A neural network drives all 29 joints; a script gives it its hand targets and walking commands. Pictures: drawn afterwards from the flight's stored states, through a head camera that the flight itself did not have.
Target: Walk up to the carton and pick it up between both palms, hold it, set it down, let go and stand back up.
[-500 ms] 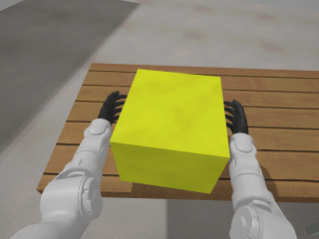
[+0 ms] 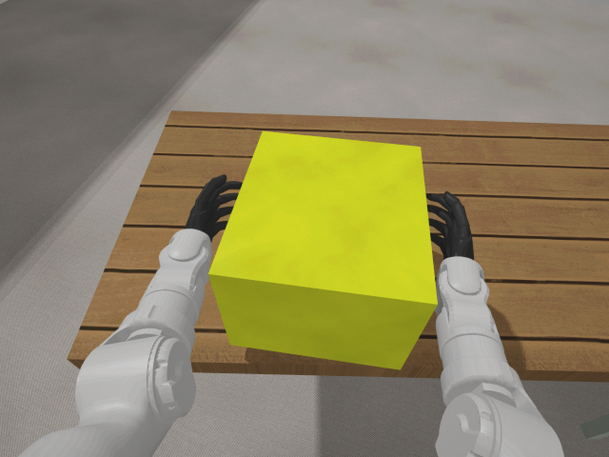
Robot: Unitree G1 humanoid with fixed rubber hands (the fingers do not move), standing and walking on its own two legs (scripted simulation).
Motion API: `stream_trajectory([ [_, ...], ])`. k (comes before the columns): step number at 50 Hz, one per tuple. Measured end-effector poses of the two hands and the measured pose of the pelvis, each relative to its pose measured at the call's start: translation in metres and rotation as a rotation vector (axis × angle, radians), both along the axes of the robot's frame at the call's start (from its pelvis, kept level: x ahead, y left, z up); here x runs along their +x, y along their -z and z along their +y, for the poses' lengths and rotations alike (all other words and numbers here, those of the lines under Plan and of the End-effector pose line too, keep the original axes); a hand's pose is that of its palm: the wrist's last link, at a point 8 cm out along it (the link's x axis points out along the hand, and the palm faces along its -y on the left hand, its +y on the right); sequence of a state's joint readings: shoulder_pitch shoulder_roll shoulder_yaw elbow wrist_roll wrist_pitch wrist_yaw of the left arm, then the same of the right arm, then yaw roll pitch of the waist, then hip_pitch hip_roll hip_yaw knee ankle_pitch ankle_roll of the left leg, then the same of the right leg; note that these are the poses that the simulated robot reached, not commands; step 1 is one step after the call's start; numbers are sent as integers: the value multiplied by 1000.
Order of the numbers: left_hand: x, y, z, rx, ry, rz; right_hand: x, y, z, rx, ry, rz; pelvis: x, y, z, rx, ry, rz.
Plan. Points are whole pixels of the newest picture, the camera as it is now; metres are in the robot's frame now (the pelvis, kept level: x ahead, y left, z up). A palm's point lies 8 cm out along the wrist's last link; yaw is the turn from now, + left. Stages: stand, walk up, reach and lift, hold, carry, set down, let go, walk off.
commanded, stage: set down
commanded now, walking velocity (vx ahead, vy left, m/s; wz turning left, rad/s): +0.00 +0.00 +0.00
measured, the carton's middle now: (327, 243) +0.43 -0.03 +0.01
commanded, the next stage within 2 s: none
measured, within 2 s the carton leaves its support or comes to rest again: rests again in 0.34 s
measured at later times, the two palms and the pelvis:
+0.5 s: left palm (205, 234) +0.43 +0.15 +0.04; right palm (448, 255) +0.38 -0.20 +0.05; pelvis +0.01 +0.00 +0.00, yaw +0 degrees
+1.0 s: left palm (206, 236) +0.43 +0.15 +0.04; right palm (448, 258) +0.38 -0.20 +0.04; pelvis +0.00 +0.00 +0.00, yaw +0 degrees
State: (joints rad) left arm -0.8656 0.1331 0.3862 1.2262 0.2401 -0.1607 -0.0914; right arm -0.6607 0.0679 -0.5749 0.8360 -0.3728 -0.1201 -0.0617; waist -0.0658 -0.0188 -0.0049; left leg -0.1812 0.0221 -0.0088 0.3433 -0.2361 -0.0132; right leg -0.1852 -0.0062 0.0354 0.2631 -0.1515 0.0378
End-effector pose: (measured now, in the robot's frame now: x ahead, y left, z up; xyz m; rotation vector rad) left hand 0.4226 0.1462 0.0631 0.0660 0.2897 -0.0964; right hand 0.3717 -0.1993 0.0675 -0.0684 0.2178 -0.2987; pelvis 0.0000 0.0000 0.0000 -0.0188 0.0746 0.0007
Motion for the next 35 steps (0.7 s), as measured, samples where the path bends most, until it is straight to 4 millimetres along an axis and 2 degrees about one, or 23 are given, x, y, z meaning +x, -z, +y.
stream_trajectory([
  [17, 6, 19, 0, -4, 1, 12, 6, 16, 0, -3, 0, 10, 5, 0, 0, 0, 3, 43],
  [35, 7, 22, 0, -3, 2, -8, 6, 20, 0, -5, 2, -10, 5, 1, 0, 1, 5, 58],
])
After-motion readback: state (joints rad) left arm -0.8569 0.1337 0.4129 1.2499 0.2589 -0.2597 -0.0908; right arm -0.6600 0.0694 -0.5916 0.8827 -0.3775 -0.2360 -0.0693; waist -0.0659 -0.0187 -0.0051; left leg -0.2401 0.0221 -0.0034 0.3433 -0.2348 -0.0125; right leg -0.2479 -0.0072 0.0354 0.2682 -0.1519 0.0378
